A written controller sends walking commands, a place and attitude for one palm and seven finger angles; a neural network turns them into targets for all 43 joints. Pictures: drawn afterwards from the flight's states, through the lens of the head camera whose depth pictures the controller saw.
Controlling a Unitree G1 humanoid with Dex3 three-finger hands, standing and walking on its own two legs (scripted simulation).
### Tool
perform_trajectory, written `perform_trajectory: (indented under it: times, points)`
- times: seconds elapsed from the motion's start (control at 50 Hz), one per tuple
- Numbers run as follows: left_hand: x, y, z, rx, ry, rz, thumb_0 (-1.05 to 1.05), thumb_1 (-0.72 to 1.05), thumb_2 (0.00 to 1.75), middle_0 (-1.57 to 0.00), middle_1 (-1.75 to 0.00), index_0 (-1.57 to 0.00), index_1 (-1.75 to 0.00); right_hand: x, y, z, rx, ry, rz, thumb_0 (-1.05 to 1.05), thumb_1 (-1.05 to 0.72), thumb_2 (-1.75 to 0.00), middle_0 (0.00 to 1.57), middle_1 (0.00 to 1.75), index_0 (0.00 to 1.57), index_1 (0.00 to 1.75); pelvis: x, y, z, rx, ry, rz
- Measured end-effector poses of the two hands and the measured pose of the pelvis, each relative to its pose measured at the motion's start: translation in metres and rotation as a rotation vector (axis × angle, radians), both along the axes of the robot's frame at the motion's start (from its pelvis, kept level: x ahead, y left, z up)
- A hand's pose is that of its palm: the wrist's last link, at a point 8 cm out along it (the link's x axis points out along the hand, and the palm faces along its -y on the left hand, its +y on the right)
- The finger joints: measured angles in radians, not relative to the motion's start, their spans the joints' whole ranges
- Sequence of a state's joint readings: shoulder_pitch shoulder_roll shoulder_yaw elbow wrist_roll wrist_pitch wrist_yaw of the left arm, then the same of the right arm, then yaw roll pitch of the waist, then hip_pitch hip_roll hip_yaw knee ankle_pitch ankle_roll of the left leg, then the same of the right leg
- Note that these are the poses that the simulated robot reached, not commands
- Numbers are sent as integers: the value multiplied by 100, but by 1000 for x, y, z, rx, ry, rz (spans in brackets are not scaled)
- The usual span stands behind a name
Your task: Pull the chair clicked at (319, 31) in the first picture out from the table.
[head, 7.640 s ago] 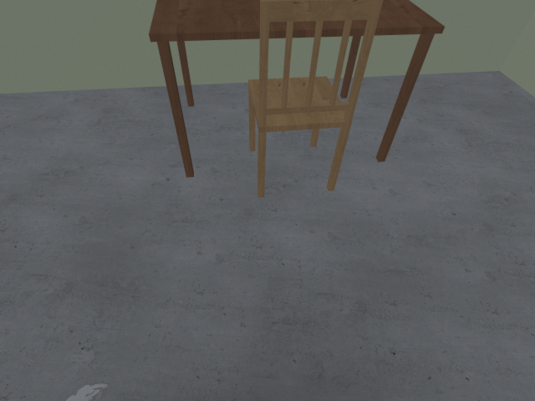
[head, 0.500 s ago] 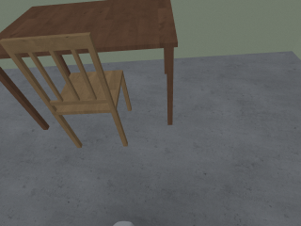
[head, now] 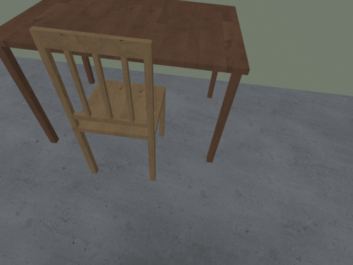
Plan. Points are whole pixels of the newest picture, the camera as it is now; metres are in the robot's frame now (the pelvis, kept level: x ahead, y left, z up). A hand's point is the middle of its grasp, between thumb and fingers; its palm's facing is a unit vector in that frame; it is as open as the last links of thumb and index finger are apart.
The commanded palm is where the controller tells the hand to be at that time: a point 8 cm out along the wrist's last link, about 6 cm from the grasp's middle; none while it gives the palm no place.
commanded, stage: take the last steps up to it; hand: left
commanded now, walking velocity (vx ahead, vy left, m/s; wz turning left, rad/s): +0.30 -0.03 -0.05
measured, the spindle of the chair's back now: (103, 89) +0.73 +0.38 -0.08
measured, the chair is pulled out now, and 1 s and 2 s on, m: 0.00 0.00 0.00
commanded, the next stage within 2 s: come to a stop and stand still in 0.54 s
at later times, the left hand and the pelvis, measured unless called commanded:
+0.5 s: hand (145, 197) +0.34 +0.13 -0.17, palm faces -0.09 -0.98 -0.20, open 7.4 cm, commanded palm none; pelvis +0.20 -0.04 -0.02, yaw -2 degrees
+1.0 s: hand (139, 209) +0.30 +0.14 -0.18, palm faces +0.03 -0.98 -0.20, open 7.3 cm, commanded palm none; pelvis +0.29 -0.03 -0.01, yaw -3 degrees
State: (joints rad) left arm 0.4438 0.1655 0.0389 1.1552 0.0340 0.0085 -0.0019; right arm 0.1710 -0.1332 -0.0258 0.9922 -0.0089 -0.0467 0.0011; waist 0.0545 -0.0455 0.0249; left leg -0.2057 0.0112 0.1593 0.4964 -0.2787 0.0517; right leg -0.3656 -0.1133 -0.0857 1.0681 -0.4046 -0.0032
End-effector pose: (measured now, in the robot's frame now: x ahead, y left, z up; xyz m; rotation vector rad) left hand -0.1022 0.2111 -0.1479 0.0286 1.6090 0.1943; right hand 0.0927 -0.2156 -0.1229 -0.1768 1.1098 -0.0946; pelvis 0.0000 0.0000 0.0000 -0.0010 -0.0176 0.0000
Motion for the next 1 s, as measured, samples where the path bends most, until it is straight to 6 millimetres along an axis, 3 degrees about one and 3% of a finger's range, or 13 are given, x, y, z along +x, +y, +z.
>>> perform_trajectory:
  times: [0.12,0.22,0.36,0.46,0.52,0.58,0.68,0.78,0.88,1.0]
  points:
    - [137,29,5,37,-247,-85,1,91,90,-20,-30,-20,-30,-34,-14,3,-62,126,-109,-3,-96,-90,20,30,20,30,37,12,8,10,6,-4]
    - [240,34,13,60,-393,-141,1,91,90,-19,-30,-20,-30,-70,-8,-3,-45,301,-167,-1,-94,-90,20,30,20,30,72,10,7,16,10,-5]
    - [361,8,18,59,-469,-259,1,91,90,-19,-30,-20,-30,-90,11,-12,43,505,-253,0,-92,-90,20,30,20,30,131,-5,-2,16,19,-24]
    - [426,-25,9,61,-518,-304,1,91,90,-20,-30,-20,-30,-69,8,-24,108,610,-290,0,-91,-90,20,30,20,30,181,-30,-18,8,17,-36]
    - [432,-38,10,56,-512,-266,0,91,90,-20,-30,-20,-30,-26,-7,-27,110,574,-275,1,-91,-90,20,30,20,30,202,-40,-14,6,2,-25]
    - [422,-42,14,66,-453,-210,0,92,90,-20,-30,-20,-30,37,-27,-28,88,467,-235,1,-91,-90,20,30,20,30,222,-46,-5,6,2,-23]
    - [412,-23,24,130,-373,-170,-2,96,90,-20,-30,-20,-30,149,-49,-25,56,252,-162,0,-91,-90,20,30,20,30,251,-48,4,4,13,-14]
    - [400,-19,16,110,-277,-137,-1,94,90,-20,-30,-20,-30,230,-60,-18,-1,126,-112,1,-94,-90,20,30,20,30,277,-40,3,-6,3,-31]
    - [396,-17,-6,69,-208,-96,0,92,90,-20,-30,-20,-30,278,-49,-15,-28,61,-81,1,-93,-90,20,30,20,30,297,-30,-7,-6,-14,-38]
    - [400,-21,-5,69,-195,-107,0,91,90,-20,-30,-20,-30,290,-40,-14,-10,51,-57,0,-92,-90,20,30,20,30,287,-35,-5,13,-9,-51]
